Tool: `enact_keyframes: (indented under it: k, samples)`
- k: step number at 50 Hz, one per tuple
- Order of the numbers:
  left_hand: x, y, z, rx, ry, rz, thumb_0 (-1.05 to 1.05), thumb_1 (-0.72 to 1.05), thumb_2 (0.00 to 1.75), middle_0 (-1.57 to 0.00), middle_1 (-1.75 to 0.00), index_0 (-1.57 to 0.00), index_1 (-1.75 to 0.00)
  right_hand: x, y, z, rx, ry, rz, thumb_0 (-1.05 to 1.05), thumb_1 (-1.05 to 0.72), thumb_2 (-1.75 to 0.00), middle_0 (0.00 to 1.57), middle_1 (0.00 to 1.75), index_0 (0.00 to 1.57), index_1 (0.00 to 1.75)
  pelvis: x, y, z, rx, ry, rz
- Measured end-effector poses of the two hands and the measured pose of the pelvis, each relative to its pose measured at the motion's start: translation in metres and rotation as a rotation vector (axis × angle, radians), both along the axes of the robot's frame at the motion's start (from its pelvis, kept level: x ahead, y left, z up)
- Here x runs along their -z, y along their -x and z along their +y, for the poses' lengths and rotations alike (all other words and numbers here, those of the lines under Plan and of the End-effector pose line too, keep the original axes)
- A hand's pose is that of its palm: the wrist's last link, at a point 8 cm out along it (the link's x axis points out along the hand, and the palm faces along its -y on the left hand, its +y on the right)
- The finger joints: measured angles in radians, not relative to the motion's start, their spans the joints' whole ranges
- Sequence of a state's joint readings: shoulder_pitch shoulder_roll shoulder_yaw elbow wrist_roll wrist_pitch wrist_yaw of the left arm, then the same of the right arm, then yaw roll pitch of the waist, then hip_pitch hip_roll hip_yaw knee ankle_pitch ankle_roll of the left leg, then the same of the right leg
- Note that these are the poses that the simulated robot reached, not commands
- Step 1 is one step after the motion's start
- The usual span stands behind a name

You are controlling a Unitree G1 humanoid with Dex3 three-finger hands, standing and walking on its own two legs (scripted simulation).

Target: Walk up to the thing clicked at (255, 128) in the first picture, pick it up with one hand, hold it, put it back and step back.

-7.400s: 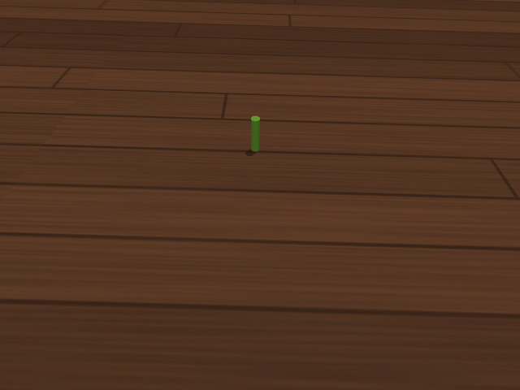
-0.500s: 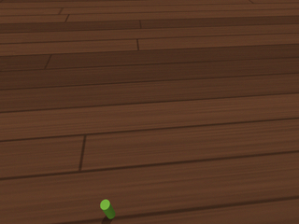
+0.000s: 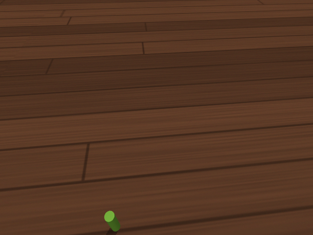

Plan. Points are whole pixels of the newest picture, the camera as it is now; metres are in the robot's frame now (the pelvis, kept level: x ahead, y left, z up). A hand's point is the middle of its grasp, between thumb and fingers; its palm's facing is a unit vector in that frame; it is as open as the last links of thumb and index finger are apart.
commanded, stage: stand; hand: left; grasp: from the side
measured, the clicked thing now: (112, 221) +0.32 +0.24 -0.67
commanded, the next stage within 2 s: go down in 0.38 s
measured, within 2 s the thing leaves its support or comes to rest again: neither
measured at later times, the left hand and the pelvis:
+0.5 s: hand out of the picture +0.07 +0.25 -0.15, palm faces -0.03 -0.94 -0.35, open 7.4 cm; pelvis +0.00 +0.00 +0.00, yaw +0 degrees
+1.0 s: hand out of the picture +0.14 +0.28 -0.18, palm faces +0.05 -0.94 -0.33, open 16.0 cm; pelvis -0.02 +0.02 -0.05, yaw +0 degrees
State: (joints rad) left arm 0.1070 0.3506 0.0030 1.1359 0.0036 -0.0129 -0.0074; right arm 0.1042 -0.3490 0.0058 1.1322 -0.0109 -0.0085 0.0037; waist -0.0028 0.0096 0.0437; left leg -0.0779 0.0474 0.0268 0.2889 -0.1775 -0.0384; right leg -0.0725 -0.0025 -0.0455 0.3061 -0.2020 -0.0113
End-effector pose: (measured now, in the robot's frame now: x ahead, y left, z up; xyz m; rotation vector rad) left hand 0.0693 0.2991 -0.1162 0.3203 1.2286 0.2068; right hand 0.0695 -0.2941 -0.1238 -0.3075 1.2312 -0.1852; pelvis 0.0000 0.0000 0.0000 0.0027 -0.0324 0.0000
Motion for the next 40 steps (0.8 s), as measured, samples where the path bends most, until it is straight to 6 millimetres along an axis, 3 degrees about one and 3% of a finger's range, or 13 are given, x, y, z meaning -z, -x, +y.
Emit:
enact_keyframes:
  k: [25,27,35,40]
  samples:
    - [0.001,0.002,0.0,0.01,0.0,0.004,0.01,0.9,0.9,-0.2,-0.29,-0.21,-0.3,0.0,0.01,-0.001,0.01,0.001,0.012,0.0,-0.91,-0.9,0.21,0.3,0.2,0.3,0.0,0.002,0.0,0.005,0.001,0.0]
    - [0.0,-0.006,-0.003,-0.011,0.005,-0.042,0.01,0.88,0.88,-0.2,-0.27,-0.21,-0.28,0.0,0.007,0.002,0.02,0.001,-0.034,0.0,-0.92,-0.9,0.21,0.3,0.2,0.3,0.002,0.005,0.001,-0.005,0.001,0.019]
    - [0.01,-0.06,0.002,-0.001,0.022,-0.142,0.01,0.55,0.55,-0.1,-0.12,-0.11,-0.12,0.006,0.002,0.029,0.023,-0.041,-0.138,0.0,-0.95,-0.91,0.2,0.3,0.2,0.3,0.016,0.019,0.002,-0.008,0.001,0.121]
    - [0.012,-0.067,0.011,-0.001,0.005,-0.153,0.01,0.27,0.33,-0.07,-0.09,-0.08,-0.08,0.011,0.003,0.042,0.049,-0.064,-0.174,0.0,-0.93,-0.91,0.21,0.3,0.2,0.3,0.023,0.018,0.006,-0.002,0.003,0.152]
